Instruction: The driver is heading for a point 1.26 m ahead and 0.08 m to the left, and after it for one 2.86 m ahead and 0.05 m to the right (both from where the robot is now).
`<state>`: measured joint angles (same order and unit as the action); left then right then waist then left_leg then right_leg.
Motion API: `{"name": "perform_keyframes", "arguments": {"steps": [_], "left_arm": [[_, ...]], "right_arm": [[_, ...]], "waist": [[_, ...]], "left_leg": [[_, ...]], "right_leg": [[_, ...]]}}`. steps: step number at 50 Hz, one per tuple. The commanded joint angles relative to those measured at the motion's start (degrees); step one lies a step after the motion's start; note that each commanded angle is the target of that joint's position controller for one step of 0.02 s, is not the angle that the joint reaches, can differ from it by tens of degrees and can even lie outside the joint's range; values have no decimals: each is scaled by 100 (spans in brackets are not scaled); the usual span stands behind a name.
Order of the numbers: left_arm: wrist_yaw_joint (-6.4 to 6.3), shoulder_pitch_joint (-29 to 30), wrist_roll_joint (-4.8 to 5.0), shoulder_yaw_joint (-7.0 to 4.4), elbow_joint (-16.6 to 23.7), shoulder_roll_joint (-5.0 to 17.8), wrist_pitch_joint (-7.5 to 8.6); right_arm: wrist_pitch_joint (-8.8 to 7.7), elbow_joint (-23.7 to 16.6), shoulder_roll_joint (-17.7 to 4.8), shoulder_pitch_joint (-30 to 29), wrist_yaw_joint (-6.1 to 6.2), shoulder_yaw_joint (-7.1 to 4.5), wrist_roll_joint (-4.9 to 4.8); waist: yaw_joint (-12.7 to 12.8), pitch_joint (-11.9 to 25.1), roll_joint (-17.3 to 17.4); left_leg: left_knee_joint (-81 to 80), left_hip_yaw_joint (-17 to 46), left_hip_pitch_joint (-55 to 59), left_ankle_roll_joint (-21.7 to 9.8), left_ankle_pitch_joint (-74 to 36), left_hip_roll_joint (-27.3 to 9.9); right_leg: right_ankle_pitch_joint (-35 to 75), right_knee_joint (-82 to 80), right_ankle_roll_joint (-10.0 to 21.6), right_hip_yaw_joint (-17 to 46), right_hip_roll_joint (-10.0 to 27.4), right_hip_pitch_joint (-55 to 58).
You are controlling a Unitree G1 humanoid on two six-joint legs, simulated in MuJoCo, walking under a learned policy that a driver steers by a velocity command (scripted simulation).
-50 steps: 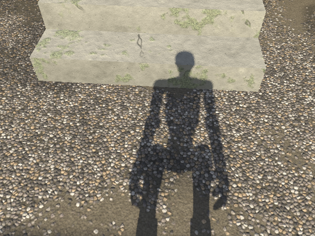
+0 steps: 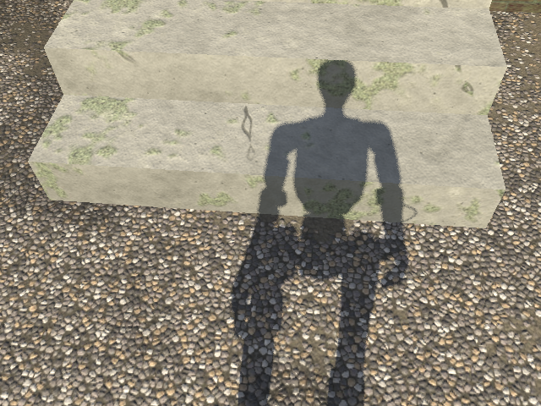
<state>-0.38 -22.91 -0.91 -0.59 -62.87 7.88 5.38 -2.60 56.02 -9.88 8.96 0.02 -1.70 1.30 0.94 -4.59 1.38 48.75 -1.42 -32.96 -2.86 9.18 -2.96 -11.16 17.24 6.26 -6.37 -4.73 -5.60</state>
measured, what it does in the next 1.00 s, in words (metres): walks ahead: left foot, then right foot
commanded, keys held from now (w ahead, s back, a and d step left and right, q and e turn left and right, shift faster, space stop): no key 1.00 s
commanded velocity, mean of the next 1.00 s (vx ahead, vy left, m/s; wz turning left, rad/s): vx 0.04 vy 0.00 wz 0.00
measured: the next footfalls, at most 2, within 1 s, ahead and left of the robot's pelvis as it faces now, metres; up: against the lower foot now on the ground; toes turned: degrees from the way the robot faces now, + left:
left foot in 0.16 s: +0.18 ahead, +0.10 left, +0.00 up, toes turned +3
right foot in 0.34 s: +0.09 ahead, -0.09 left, +0.00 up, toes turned -3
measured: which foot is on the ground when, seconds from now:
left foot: up 0.00-0.14, down 0.16-1.00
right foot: down 0.00-0.18, up 0.20-0.32, down 0.34-1.00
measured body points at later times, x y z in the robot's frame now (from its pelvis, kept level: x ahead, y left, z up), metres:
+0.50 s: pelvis +0.09 +0.02 -0.01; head +0.09 +0.02 +0.44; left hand +0.06 +0.22 -0.17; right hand +0.09 -0.20 -0.17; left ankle +0.14 +0.10 -0.75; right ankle +0.05 -0.08 -0.75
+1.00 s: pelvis +0.10 +0.00 +0.00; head +0.10 +0.00 +0.45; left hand +0.06 +0.20 -0.17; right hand +0.07 -0.20 -0.17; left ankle +0.14 +0.10 -0.75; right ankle +0.05 -0.08 -0.75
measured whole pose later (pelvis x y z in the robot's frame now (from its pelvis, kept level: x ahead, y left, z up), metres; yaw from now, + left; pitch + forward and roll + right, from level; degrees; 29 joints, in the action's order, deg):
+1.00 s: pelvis +0.10 +0.00 +0.00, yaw -1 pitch -2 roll +0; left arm -2.7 -21.4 -0.5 1.4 -66.1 5.4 1.7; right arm -0.7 67.2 -6.3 17.6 2.1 0.3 0.3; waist -0.5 -1.6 -0.1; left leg 23.3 -3.8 -12.4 -2.4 9.4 1.2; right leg -17.2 22.4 2.6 -2.7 -1.7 -3.7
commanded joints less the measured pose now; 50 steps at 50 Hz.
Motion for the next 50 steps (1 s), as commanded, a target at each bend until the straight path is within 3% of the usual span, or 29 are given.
{"name": "perform_keyframes", "arguments": {"steps": [1, 5, 7, 8, 9, 10, 11, 13, 16, 18, 19, 20, 22, 25, 50], "left_arm": [[-61, -290, 14, -18, 120, 592, 15], [-121, -350, -32, 18, 26, 557, -65], [-146, -308, 2, 24, -2, 547, -81], [-160, -514, 11, 40, 29, 503, -62], [-177, -1256, 119, 113, -98, 117, -121], [-210, -1317, 155, 85, -266, 124, -279], [-221, -891, 88, 22, -173, 313, -356], [-167, -394, 14, 7, -93, 232, -463], [-152, -640, -2, 90, -293, -88, -552], [-171, -502, -62, 87, -267, 94, -556], [-174, -351, -60, 83, -207, 194, -537], [-179, -286, -34, 94, -217, 182, -507], [-202, -224, 13, 106, -231, 164, -432], [-229, -172, 37, 109, -213, 209, -352], [-245, -426, 36, 162, -333, 80, -351]], "right_arm": [[53, 35, -92, 439, 37, 39, -47], [14, 128, -176, 400, 124, 35, -37], [-86, 309, -185, 814, 174, 33, -18], [-161, 423, -528, 1249, 202, -42, 24], [-168, 457, -665, 1430, 208, -41, 26], [-106, 462, -369, 1412, 199, 30, -62], [-65, 450, -211, 1256, 188, 88, -51], [12, 405, -249, 878, 235, 113, 8], [106, 388, -265, 451, 263, 91, -83], [146, 424, -336, 540, 225, 43, -145], [178, 449, -309, 607, 205, 31, -174], [183, 497, -241, 681, 190, 38, -154], [156, 631, -143, 911, 184, 58, -98], [111, 728, -157, 1040, 169, 65, -85], [175, 1110, 16, 1295, 217, 164, -101]], "waist": [[-124, 368, -708], [-90, 238, -650], [-304, 271, -348], [-284, 648, -17], [-2, 1101, 622], [-168, 1259, 814], [-182, 871, 709], [-70, 492, 474], [256, 394, 269], [122, 215, 150], [24, -130, 20], [-31, -306, -179], [-106, -158, -333], [-148, 73, -266], [-148, -118, -183]], "left_leg": [[-636, -307, 969, 21, -424, 224], [-1364, -229, 1327, -118, -14, 274], [-2564, -51, 2152, -202, -983, 179], [-2395, 497, 2991, -282, -2939, -445], [-2115, 1271, 3611, -958, -4922, -1381], [-2352, 1783, 3338, -1519, -4577, -1769], [-2719, 1922, 2920, -1523, -3536, -1676], [-3178, 1674, 2283, -1205, -1923, -1356], [-3369, 1025, 1577, -546, -139, -729], [-3507, 930, 1330, -204, 1269, -496], [-3569, 846, 1323, -103, 1435, -357], [-3454, 736, 1580, -85, 1033, -288], [-3100, 620, 2091, -118, 163, -241], [-2906, 540, 2407, -144, -444, -235], [-2843, 500, 2368, -29, -543, -248]], "right_leg": [[4666, -31, 305, 410, 1385, -241], [4192, 425, 424, 711, 1620, 4], [3558, 1001, 185, 736, 1454, -95], [2483, 1483, -7, 651, 1233, -414], [-135, 2014, -173, 419, 799, -840], [-1822, 2344, -248, 306, 443, -872], [-2277, 2452, -278, 440, 400, -1031], [-2078, 2315, -359, 563, 447, -948], [-712, 1156, -450, 469, 456, -85], [-316, 604, -448, 731, 695, 22], [-613, 490, -406, 862, 799, -422], [-623, 411, -379, 900, 848, -739], [-369, 219, -347, 978, 949, -813], [-108, 111, -297, 1033, 1024, -705], [190, -39, -251, 1006, 1050, -568]]}}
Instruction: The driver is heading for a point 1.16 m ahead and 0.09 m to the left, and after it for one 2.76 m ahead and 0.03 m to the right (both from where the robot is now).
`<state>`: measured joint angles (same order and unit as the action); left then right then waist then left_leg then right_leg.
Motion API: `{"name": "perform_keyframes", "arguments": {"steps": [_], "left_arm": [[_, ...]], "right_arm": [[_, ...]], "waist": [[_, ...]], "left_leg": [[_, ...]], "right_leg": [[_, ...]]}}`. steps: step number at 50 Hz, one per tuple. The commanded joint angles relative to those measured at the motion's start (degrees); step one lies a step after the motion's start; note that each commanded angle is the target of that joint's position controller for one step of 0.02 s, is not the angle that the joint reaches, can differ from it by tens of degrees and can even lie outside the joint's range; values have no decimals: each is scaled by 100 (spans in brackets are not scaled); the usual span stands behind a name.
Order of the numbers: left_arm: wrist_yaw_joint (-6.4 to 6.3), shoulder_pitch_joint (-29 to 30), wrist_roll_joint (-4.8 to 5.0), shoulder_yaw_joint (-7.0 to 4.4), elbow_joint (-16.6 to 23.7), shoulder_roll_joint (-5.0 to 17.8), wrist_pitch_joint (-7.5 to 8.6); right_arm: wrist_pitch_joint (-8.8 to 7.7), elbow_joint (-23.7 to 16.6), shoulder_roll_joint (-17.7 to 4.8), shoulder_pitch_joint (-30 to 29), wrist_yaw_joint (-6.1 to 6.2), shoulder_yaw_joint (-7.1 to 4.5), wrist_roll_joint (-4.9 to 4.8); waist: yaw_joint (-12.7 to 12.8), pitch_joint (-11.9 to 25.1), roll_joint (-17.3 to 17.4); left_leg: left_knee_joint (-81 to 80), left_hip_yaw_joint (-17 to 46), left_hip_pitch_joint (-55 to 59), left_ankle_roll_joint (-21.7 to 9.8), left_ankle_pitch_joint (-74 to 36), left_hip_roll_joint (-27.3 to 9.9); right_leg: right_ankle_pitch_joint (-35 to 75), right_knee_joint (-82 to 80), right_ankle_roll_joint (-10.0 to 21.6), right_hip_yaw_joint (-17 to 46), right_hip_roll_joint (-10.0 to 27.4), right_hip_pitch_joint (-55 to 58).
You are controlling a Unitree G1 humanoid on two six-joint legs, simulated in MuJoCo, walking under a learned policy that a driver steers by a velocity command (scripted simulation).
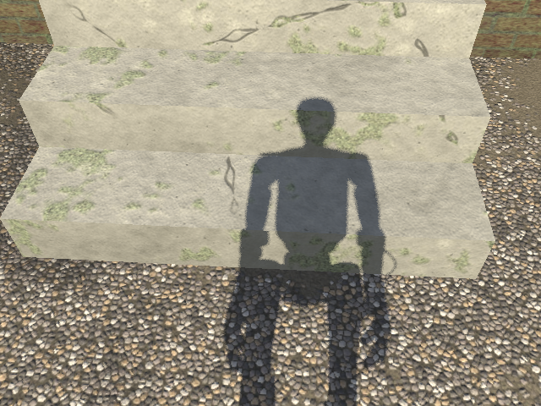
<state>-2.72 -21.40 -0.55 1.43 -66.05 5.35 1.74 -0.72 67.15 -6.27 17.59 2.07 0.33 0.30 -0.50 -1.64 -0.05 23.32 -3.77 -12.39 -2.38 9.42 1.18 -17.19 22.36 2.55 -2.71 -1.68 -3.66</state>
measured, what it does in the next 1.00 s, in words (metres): walks ahead: left foot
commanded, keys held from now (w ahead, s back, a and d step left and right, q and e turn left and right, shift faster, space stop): no key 0.22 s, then w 0.78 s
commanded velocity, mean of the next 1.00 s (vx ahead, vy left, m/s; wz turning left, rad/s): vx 0.28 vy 0.00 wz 0.00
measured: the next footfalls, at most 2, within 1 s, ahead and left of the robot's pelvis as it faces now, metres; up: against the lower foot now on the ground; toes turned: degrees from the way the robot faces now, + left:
left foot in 0.58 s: +0.19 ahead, +0.13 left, +0.00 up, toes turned +5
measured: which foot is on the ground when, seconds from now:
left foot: down 0.00-0.30, up 0.32-0.56, down 0.58-1.00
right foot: down 0.00-0.60, up 0.62-1.00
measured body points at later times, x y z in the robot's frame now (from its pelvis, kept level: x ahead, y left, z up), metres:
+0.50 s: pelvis +0.06 +0.01 -0.01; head +0.06 +0.03 +0.44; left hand -0.07 +0.22 -0.16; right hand +0.09 -0.21 -0.15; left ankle +0.09 +0.11 -0.72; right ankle -0.06 -0.09 -0.74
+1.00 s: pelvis +0.29 +0.05 -0.01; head +0.33 +0.05 +0.44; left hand +0.47 +0.26 -0.13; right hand +0.18 -0.16 -0.15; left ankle +0.15 +0.13 -0.74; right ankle +0.46 -0.06 -0.71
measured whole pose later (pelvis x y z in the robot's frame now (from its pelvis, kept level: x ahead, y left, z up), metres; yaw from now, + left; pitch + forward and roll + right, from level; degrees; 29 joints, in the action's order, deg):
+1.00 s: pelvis +0.29 +0.05 -0.01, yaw +0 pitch +1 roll +1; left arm 2.2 -1.3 -1.1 -2.2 -52.3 9.7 2.9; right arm -6.6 63.8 -7.6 28.9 0.5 -1.0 0.9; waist -3.1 -3.0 -1.2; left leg 9.2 -5.0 7.7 -3.3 18.1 3.8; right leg -2.3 35.7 4.1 -5.1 3.2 -34.4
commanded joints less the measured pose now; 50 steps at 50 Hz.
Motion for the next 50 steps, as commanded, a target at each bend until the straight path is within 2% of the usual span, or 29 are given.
{"name": "perform_keyframes", "arguments": {"steps": [1, 11, 12, 14, 15, 16, 17, 18, 20, 22, 25, 26, 27, 28, 29, 30, 31, 32, 33, 34, 35, 36, 38, 40, 42, 45, 48, 50], "left_arm": [[-11, -585, 0, -39, -16, 330, 14], [-13, -664, 0, -30, -29, 307, 21], [-9, -742, -10, -32, -51, 304, 20], [3, -863, -23, -140, -50, 536, -15], [15, -936, -22, -207, -29, 683, -44], [23, -1114, -14, -266, -37, 792, -64], [26, -1185, -12, -313, -41, 869, -65], [31, -1248, -30, -336, -48, 857, -41], [51, -1336, -116, -376, -54, 883, 52], [68, -1275, -114, -398, -12, 907, 154], [86, -1103, -100, -421, 62, 997, 256], [98, -973, -75, -429, 97, 1036, 272], [118, -780, -36, -432, 146, 1064, 285], [147, -732, -42, -417, 173, 1055, 318], [188, -674, -44, -366, 225, 938, 366], [237, -740, 23, -250, 519, 477, 378], [291, -473, -119, -356, 631, 790, 367], [336, -165, -131, -364, 764, 768, 353], [380, 42, -107, -352, 808, 706, 387], [396, 20, -81, -371, 796, 638, 391], [404, -103, -125, -385, 769, 621, 337], [419, -195, -146, -393, 737, 584, 275], [444, 13, -131, -430, 831, 645, 181], [465, 560, -131, -439, 1026, 664, 130], [478, 1204, -115, -433, 1263, 678, 121], [494, 1998, -56, -386, 1559, 609, 139], [496, 2350, -37, -396, 1697, 693, 163], [480, 2362, -48, -435, 1748, 775, 202]], "right_arm": [[-11, 3, -341, 435, 13, -37, -1], [-4, 57, -316, 476, 20, -18, -5], [1, 72, -295, 505, 16, -12, -1], [26, -2, -376, 418, -8, -61, 16], [34, -81, -386, 319, -41, -87, 52], [30, -216, -364, 104, -83, -96, 105], [4, -371, -283, -95, -126, -83, 171], [-42, -525, -282, -304, -163, -90, 195], [-153, -768, -429, -554, -221, -159, 176], [-265, -930, -487, -671, -277, -212, 123], [-318, -1122, -499, -746, -346, -277, 53], [-321, -1102, -459, -543, -358, -290, 31], [-330, -964, -414, -83, -354, -314, 9], [-344, -704, -531, 615, -319, -404, -5], [-393, -477, -878, 1502, -247, -544, 55], [-398, -415, -1578, 2329, -187, -698, 132], [-295, -344, -1379, 2087, -188, -630, 90], [-279, -589, -1263, 1264, -191, -571, 106], [-318, -752, -1084, 764, -221, -512, 89], [-366, -807, -979, 527, -231, -455, 81], [-422, -780, -812, 490, -217, -382, 70], [-467, -727, -737, 567, -202, -339, 61], [-540, -606, -780, 857, -168, -310, 48], [-574, -542, -839, 1064, -155, -293, 45], [-588, -523, -806, 1199, -159, -257, 53], [-620, -517, -807, 1290, -158, -234, 55], [-647, -453, -894, 1420, -138, -260, 43], [-645, -427, -942, 1373, -122, -277, 61]], "waist": [[-3, -415, -40], [1, -431, -40], [24, -332, -50], [91, -487, -282], [170, -691, -546], [285, -1008, -700], [349, -1318, -809], [399, -1494, -779], [400, -1469, -544], [340, -1273, -388], [203, -1020, -502], [55, -951, -534], [-204, -833, -471], [-477, -549, -269], [-870, -61, 269], [-1006, 499, 1746], [-754, 281, 1386], [-386, -259, 686], [-245, -470, 201], [-37, -524, 84], [109, -482, 137], [175, -405, 193], [212, -420, 251], [151, -513, 275], [45, -626, 310], [-88, -697, 411], [-143, -704, 475], [-64, -661, 449]], "left_leg": [[-299, 734, 310, -75, -569, -663], [-280, 725, 300, -55, -589, -670], [-268, 686, 319, -61, -220, -606], [167, 415, -24, -119, 944, -278], [586, 191, -482, -136, 1520, -74], [1065, -44, -1086, -129, 1701, 49], [1482, -185, -1565, -139, 1592, -31], [1865, -125, -1911, -164, 1469, -224], [2344, 61, -2616, -188, 1551, -429], [2159, 93, -2687, -172, 1387, -497], [1589, -115, -1841, -180, 1081, -326], [1297, -250, -1256, -203, 858, -214], [918, -430, -327, -233, 538, -14], [685, -502, 769, -268, 499, 238], [323, 229, 1920, -423, 860, -289], [-970, 3066, 2680, -979, 2543, -2025], [-1597, 4302, 2116, -1251, 2969, -2338], [-1473, 3669, 1536, -1170, 3083, -2286], [-1554, 3042, 1011, -1076, 2331, -2080], [-1615, 2482, 678, -928, 1623, -1818], [-1635, 2027, 524, -819, 995, -1614], [-1621, 1685, 535, -776, 431, -1481], [-1623, 1274, 686, -793, -441, -1379], [-1697, 1064, 831, -838, -833, -1350], [-1743, 876, 912, -874, -1220, -1288], [-1745, 561, 891, -863, -1729, -1154], [-1659, 461, 1207, -844, -2166, -1262], [-1394, 400, 1540, -808, -2879, -1364]], "right_leg": [[801, -554, 121, 640, 745, -758], [877, -574, 129, 640, 746, -723], [415, -648, 156, 644, 707, -681], [-1117, -796, 353, 848, 684, -776], [-2050, -1017, 544, 1224, 875, -801], [-2788, -1359, 774, 1703, 1253, -762], [-3055, -1602, 994, 2113, 1666, -725], [-2883, -1727, 1159, 2356, 1922, -681], [-2004, -1711, 1294, 2380, 2048, -90], [-1113, -1570, 1217, 2018, 1919, 305], [-187, -1288, 1053, 1445, 1677, 40], [71, -1092, 973, 1224, 1580, -286], [497, -706, 845, 924, 1396, -789], [1334, 43, 705, 628, 1134, -1232], [1636, 1462, 491, 123, 745, -1832], [-222, 3691, 139, -522, -21, -3020], [-1112, 4758, 271, 202, 2, -3483], [-618, 5090, 379, 368, 402, -3731], [-71, 4883, 402, 420, 591, -3603], [200, 4602, 379, 411, 701, -3325], [305, 4369, 312, 387, 762, -3090], [396, 4264, 261, 304, 736, -2965], [559, 4051, 188, 161, 702, -3149], [826, 3713, 107, 51, 720, -3523], [1096, 3146, 28, -64, 697, -3747], [1539, 1981, -5, -244, 546, -3409], [1642, 1297, 133, -330, 425, -3071], [1444, 1022, 313, -359, 333, -2851]]}}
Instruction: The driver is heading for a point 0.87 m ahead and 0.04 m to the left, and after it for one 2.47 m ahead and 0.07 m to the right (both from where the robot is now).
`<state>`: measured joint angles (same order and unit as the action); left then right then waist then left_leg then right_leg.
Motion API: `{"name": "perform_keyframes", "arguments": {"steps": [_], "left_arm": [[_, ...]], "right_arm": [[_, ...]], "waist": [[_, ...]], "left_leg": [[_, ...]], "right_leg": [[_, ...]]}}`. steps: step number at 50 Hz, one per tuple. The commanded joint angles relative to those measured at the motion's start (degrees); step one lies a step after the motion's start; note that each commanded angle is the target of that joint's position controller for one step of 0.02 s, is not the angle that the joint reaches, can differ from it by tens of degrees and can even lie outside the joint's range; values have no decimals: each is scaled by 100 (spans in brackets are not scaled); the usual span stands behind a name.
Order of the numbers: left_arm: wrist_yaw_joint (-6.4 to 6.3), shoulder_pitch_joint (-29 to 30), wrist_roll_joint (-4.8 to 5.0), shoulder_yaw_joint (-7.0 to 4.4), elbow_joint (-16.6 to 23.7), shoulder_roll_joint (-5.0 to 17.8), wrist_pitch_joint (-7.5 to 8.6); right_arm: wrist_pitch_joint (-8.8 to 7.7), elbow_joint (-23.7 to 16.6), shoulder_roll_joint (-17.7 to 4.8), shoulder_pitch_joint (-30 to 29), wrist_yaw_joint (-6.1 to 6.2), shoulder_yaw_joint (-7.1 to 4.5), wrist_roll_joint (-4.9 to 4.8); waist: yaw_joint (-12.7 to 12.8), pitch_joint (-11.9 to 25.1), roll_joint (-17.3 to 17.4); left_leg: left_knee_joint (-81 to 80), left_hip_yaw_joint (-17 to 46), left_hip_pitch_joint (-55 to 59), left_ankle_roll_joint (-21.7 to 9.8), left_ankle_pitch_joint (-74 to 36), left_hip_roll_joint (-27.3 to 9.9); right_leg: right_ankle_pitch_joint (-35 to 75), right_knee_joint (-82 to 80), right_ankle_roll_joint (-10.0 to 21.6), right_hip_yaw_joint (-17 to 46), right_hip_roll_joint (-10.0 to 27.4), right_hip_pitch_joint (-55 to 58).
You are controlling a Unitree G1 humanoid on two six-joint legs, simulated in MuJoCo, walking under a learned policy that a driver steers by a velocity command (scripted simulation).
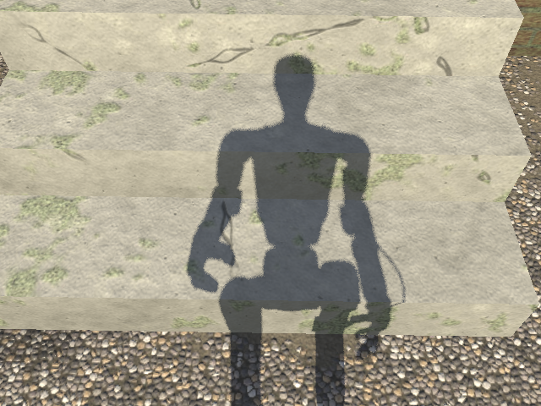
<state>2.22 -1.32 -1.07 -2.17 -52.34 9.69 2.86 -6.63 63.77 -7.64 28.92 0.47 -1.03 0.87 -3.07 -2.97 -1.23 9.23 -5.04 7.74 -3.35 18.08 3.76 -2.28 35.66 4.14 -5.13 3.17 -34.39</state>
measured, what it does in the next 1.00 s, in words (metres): walks ahead: right foot, then left foot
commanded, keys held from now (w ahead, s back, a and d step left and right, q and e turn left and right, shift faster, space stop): w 1.00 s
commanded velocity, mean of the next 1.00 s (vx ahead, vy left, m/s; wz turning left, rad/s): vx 0.49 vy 0.00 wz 0.00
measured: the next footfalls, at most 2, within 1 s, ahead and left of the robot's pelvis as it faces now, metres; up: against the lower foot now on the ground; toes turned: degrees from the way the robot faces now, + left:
right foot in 0.08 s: +0.24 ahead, -0.09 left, +0.00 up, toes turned -5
left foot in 0.62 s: +0.47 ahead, +0.08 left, +0.00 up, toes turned +4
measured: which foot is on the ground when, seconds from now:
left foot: down 0.00-0.10, up 0.12-0.60, down 0.62-1.00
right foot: up 0.00-0.06, down 0.08-0.62, up 0.64-1.00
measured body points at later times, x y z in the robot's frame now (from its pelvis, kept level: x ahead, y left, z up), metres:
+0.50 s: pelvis +0.27 -0.02 +0.01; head +0.30 -0.03 +0.46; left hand +0.20 +0.20 -0.14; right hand +0.43 -0.24 -0.12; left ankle +0.42 +0.11 -0.69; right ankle +0.20 -0.09 -0.74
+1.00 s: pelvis +0.50 +0.00 +0.00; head +0.52 +0.01 +0.45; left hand +0.68 +0.17 -0.11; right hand +0.36 -0.20 -0.13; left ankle +0.43 +0.07 -0.74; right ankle +0.54 -0.11 -0.40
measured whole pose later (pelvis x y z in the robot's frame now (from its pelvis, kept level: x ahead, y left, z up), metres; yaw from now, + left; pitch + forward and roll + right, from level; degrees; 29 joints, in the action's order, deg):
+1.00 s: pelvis +0.50 +0.00 +0.00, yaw +0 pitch +3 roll +0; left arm -2.1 -5.5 -2.0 1.0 -45.5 4.5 0.5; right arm -6.4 67.7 -7.2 32.8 0.3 0.3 1.7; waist -2.5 2.0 -0.7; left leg 22.6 -5.0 -7.4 -4.0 18.5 2.1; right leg -27.1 126.1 6.3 -2.0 2.6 -70.7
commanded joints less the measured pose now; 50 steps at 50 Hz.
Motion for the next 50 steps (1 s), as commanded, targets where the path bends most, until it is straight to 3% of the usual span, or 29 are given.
{"name": "perform_keyframes", "arguments": {"steps": [1, 3, 4, 5, 6, 7, 8, 9, 10, 13, 15, 19, 23, 24, 27, 29, 30, 31, 32, 33, 34, 35, 37, 39, 42, 43, 46, 47, 50], "left_arm": [[-39, 174, -2, -108, 339, 394, 118], [-127, -977, -11, -230, -22, 585, 204], [-191, -1894, -82, -314, -324, 744, 263], [-256, -2797, -249, -450, -459, 1255, 294], [-198, -2841, -153, -543, -504, 1492, 213], [-157, -2055, -24, -478, -366, 1300, 169], [-137, -1528, 37, -363, -286, 915, 201], [-128, -1346, 23, -275, -310, 626, 247], [-162, -1408, 34, -206, -420, 432, 295], [-223, -1751, 57, -156, -633, 470, 415], [-217, -1887, 55, -159, -675, 634, 457], [-214, -2237, 52, -110, -736, 630, 448], [-250, -2511, 37, -65, -781, 654, 447], [-267, -2671, -22, -60, -840, 603, 427], [-293, -2551, -25, -74, -824, 671, 440], [-306, -2311, 29, -105, -799, 774, 419], [-310, -2229, 78, -103, -760, 773, 415], [-324, -2260, 103, -19, -562, 452, 417], [-282, -2951, 283, -8, -606, 134, 369], [-282, -2697, 68, -62, -701, 413, 275], [-239, -2198, -58, -82, -568, 364, 270], [-212, -1971, -86, -94, -497, 281, 260], [-131, -1940, -148, -70, -411, 85, 122], [-101, -1868, -153, -24, -296, -84, -9], [-136, -1337, -190, 9, 7, -79, -104], [-226, -1143, -110, 64, 64, -310, -164], [-430, 315, -136, 250, 1032, -430, -153], [-485, 677, -128, 318, 1302, -498, -115], [-450, 1059, -50, 464, 1836, -487, -69]], "right_arm": [[-54, -94, -869, 157, 49, -158, 18], [6, -93, -1014, 6, 69, -199, 57], [31, -129, -996, -46, 65, -183, 37], [28, -297, -632, 168, 18, -85, -117], [20, -290, -466, 625, -39, -111, -261], [41, -419, -834, 0, -38, -194, -122], [18, -583, -797, -567, -69, -188, -62], [19, -598, -666, -724, -80, -175, -40], [76, -620, -629, -788, -96, -191, 75], [247, -602, -392, -660, -164, -152, 179], [292, -734, -455, -1031, -188, -156, 166], [314, -1074, -576, -2115, -197, -151, 110], [275, -1319, -455, -2916, -193, -87, 39], [288, -1182, -353, -2597, -139, -52, 24], [225, -1145, -521, -2449, -32, -100, 49], [114, -795, -616, -1430, 21, -189, 105], [59, -530, -756, -614, 60, -270, 170], [16, -410, -1363, 187, 107, -417, 294], [156, -377, -1823, 59, 72, -566, 128], [213, -511, -1477, -403, -5, -510, -27], [216, -541, -977, -751, -52, -374, -51], [215, -491, -632, -871, -71, -266, -3], [160, -353, -393, -791, -38, -151, 21], [98, -196, -495, -527, -54, -126, 27], [38, -84, -615, -182, -26, -84, 22], [25, 39, -582, 258, -31, -64, 82], [-30, 197, -614, 600, -11, 6, 57], [-29, 262, -650, 735, -17, 20, 103], [-41, 319, -672, 607, 37, 103, 73]], "waist": [[304, -393, 593], [782, 268, 595], [1124, 767, 461], [1273, 1528, -226], [985, 2215, -1292], [724, 1552, -401], [633, 825, -76], [451, 398, 165], [296, 207, 124], [89, 169, 4], [83, 86, -55], [315, -154, -162], [492, -144, -256], [466, 132, -509], [324, 107, -437], [-139, 474, -284], [-456, 805, -118], [-608, 1183, 746], [-83, 1583, 1896], [-26, 1227, 845], [50, 679, 490], [193, 333, 238], [445, 146, 233], [509, 131, 253], [428, -5, 344], [200, 86, 800], [75, -431, 531], [-24, -477, 615], [131, -584, 199]], "left_leg": [[360, 457, -322, -662, -4566, -1640], [1839, 307, -206, -527, -5785, -1540], [3030, 192, -799, -436, -5189, -1338], [4964, -55, -2320, -288, -3084, -912], [6967, 198, -3817, -172, 1038, 159], [7115, 806, -4330, -302, 566, -340], [6791, 774, -4374, -314, 24, -584], [6368, 750, -4131, -309, -249, -794], [6016, 780, -3893, -273, -334, -920], [5618, 617, -3596, -119, -441, -956], [5303, 492, -3892, -18, -676, -1002], [4097, 277, -4329, 182, -1357, -1041], [2831, 2, -3942, 174, -1776, -726], [3033, -105, -3629, 120, -1534, -626], [2661, -75, -3160, -91, -1065, -440], [1856, -158, -2239, -291, -1034, -148], [1502, -53, -1228, -376, -1250, -282], [1297, 1565, -198, -624, -1930, -1733], [768, 3678, 472, -1539, -2908, -2827], [631, 3453, -78, -1725, -1662, -2670], [482, 2901, -716, -1578, -726, -2402], [325, 2458, -1235, -1310, -467, -2140], [351, 1839, -1873, -981, -583, -1709], [443, 1573, -2169, -922, -798, -1578], [363, 1556, -2341, -994, -491, -1578], [349, 1802, -2132, -1267, -439, -1754], [180, 2172, -1287, -1153, 219, -2137], [214, 2283, -886, -1146, 247, -2246], [-69, 1733, -1157, -783, 812, -1955]], "right_leg": [[-254, -387, 261, -164, -275, 512], [-564, -660, 476, -282, -631, 1723], [-429, -870, 605, -116, -476, 2963], [-1081, -957, 1005, 1615, 979, 4596], [-1420, -1901, 1750, 4426, 2177, 5434], [-2006, -2141, 1479, 3942, 1844, 4761], [-1882, -2321, 1299, 3133, 1675, 3849], [-1273, -2537, 1088, 2574, 1442, 3154], [-780, -2642, 932, 2148, 1225, 2733], [438, -2746, 849, 1445, 969, 2449], [838, -2824, 844, 1128, 892, 2497], [818, -2971, 738, 824, 701, 2741], [1938, -2696, 558, 475, 587, 3025], [2074, -2431, 620, 389, 656, 3160], [3173, -1791, 632, 444, 784, 3270], [3860, -507, 552, 409, 675, 3412], [3111, 556, 444, 302, 457, 2892], [682, 2449, 268, 5, 31, 1717], [-2511, 4374, 79, 103, -809, 124], [-2295, 5200, 101, 567, -390, -337], [-1938, 5491, 90, 584, -219, -689], [-1705, 5670, 92, 525, -95, -835], [-1339, 5908, 80, 519, 34, -944], [-1144, 6263, 61, 398, -3, -1310], [-869, 6288, -83, 305, 81, -2032], [-1376, 7868, -83, 4, -182, -2646], [-2238, 9168, 113, 385, 35, -4878], [-2643, 9825, 231, 538, 10, -5611], [-2793, 8922, 276, 389, 139, -5626]]}}
Over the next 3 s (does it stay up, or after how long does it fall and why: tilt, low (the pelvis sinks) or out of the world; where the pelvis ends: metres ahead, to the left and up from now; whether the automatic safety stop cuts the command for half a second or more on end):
stays up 1.03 -0.04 0.36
